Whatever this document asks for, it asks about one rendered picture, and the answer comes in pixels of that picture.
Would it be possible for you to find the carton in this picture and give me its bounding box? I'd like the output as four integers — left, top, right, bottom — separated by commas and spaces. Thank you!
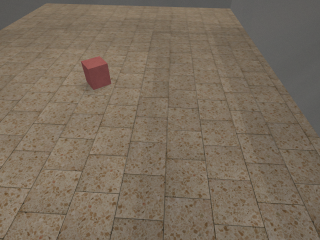
81, 56, 112, 90

